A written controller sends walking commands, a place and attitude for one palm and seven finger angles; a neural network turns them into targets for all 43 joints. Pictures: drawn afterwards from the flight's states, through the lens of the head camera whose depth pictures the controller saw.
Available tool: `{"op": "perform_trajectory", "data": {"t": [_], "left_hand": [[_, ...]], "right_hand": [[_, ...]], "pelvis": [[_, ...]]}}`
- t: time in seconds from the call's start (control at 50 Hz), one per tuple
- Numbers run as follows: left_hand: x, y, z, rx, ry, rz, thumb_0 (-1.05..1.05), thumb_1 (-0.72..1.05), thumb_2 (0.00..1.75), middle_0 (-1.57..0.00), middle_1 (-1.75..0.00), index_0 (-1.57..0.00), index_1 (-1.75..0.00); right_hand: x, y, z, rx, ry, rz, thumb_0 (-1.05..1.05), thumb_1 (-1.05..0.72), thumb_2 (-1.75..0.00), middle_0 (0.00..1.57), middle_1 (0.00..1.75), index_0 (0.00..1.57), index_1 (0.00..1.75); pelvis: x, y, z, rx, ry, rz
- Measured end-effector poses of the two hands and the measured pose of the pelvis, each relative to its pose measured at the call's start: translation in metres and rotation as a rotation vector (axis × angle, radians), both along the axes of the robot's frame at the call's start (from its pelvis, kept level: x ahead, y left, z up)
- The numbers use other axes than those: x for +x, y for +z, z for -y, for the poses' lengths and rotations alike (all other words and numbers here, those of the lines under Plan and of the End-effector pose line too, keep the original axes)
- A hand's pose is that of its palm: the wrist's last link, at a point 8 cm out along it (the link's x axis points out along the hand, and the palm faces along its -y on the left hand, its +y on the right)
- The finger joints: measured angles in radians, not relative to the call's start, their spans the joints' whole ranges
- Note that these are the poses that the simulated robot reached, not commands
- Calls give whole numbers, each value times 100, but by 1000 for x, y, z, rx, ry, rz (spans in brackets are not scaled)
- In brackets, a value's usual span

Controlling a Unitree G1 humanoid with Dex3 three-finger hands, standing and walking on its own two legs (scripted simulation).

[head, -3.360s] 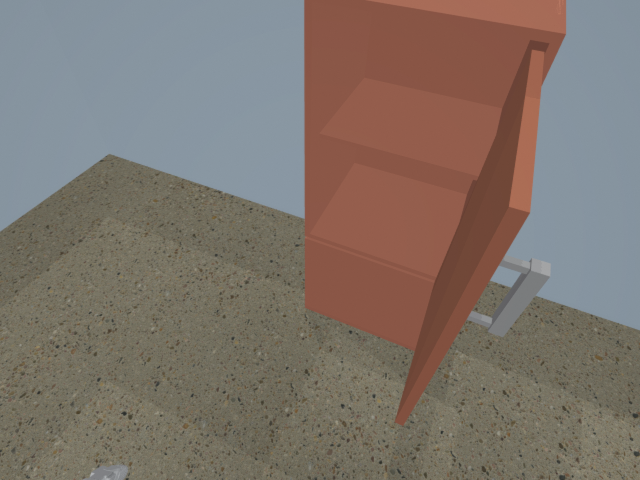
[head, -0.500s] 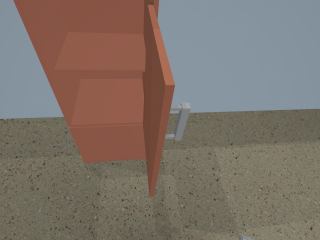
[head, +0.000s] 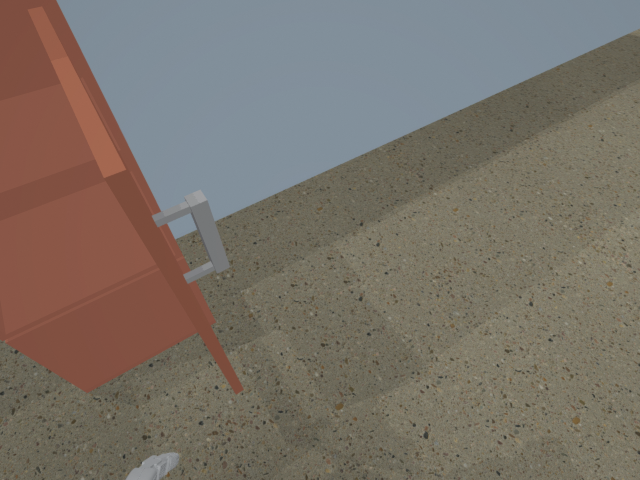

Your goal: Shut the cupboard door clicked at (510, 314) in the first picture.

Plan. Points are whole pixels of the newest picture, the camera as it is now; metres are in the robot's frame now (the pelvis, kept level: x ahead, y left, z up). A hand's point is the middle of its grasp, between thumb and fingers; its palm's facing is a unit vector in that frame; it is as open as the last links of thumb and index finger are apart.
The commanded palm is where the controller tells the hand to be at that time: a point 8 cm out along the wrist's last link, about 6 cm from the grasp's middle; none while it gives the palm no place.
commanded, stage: walk around to get in front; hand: left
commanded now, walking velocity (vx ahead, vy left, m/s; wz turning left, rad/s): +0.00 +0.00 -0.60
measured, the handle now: (194, 242) +0.38 +0.17 +0.09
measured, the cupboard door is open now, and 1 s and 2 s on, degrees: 90 90 90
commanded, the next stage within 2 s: none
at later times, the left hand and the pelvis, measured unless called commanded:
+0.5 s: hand out of the picture +0.11 +0.21 -0.18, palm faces -0.18 -0.97 -0.19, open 7.4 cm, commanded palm none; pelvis +0.00 +0.03 +0.00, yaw -17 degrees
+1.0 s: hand (258, 439) +0.20 +0.10 -0.14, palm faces -0.51 -0.82 -0.25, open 7.4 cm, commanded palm none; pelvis +0.00 -0.01 +0.00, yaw -34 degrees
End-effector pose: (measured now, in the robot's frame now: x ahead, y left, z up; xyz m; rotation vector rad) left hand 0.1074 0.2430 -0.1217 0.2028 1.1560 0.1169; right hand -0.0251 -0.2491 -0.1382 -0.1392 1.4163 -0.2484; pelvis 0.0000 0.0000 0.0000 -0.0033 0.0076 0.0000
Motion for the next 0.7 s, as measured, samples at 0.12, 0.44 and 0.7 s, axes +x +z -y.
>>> {"op": "perform_trajectory", "data": {"t": [0.12,0.44,0.7], "left_hand": [[25,14,23,38,-51,64,1,91,90,-20,-30,-20,-30],[0,-17,-4,-16,-126,-89,1,91,90,-20,-30,-20,-30],[25,-10,-24,-8,-279,-161,1,91,90,-20,-30,-20,-30]], "right_hand": [[-2,-3,20,1,-58,0,1,-91,-90,20,30,20,30],[76,33,3,-103,-94,301,1,-91,-90,20,30,20,30],[6,45,-37,-114,-262,234,1,-91,-90,20,30,21,30]], "pelvis": [[0,4,15,-3,-55,13],[1,3,-17,-15,-244,-2],[1,17,-38,-43,-420,7]]}}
